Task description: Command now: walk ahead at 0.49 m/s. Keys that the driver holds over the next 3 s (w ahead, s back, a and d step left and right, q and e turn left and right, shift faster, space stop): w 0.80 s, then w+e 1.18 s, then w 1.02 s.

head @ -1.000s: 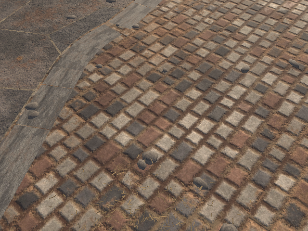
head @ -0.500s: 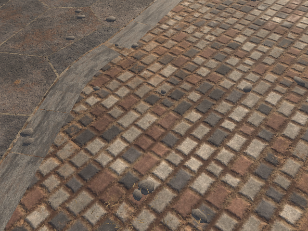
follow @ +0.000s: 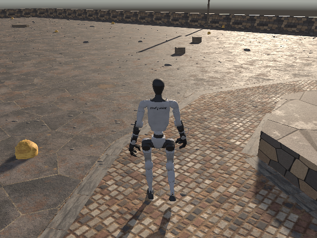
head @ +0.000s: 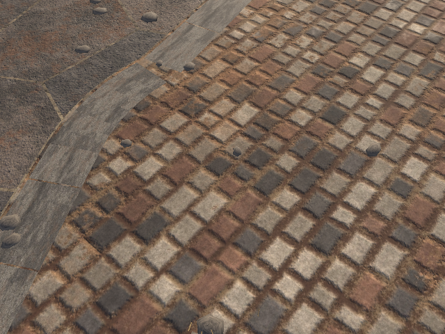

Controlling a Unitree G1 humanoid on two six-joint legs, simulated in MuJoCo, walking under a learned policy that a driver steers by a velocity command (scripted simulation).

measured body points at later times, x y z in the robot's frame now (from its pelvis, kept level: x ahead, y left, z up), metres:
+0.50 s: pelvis +0.29 -0.07 +0.00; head +0.33 -0.08 +0.45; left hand +0.45 +0.18 -0.11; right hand +0.28 -0.34 -0.15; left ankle +0.13 +0.08 -0.65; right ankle +0.38 -0.16 -0.73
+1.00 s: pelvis +0.57 -0.03 -0.01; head +0.60 -0.02 +0.44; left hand +0.53 +0.24 -0.15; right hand +0.77 -0.28 -0.10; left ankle +0.69 +0.08 -0.73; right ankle +0.38 -0.16 -0.71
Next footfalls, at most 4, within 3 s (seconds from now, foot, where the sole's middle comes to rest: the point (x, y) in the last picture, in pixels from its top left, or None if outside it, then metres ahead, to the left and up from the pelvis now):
0.42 right None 0.42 -0.16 -0.77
0.98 left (209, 247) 0.73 0.08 -0.77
1.52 right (297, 190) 0.96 -0.23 -0.77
2.02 left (279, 121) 1.31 -0.20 -0.77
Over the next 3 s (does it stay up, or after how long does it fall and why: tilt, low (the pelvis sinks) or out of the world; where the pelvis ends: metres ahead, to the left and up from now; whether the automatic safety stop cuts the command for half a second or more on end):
stays up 1.50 -0.55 0.00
